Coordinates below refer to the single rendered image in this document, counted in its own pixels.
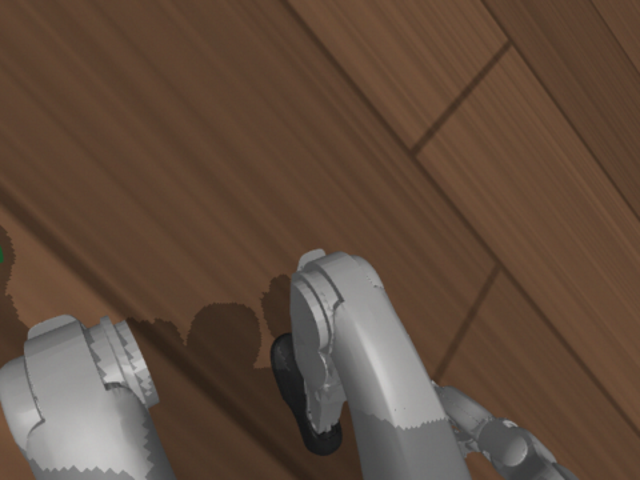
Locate right robot foot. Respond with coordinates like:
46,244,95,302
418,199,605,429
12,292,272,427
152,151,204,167
270,333,342,456

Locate right robot hand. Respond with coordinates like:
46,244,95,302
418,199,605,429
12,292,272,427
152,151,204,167
431,380,496,458

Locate right robot arm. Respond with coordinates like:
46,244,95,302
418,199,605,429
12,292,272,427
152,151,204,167
477,417,579,480

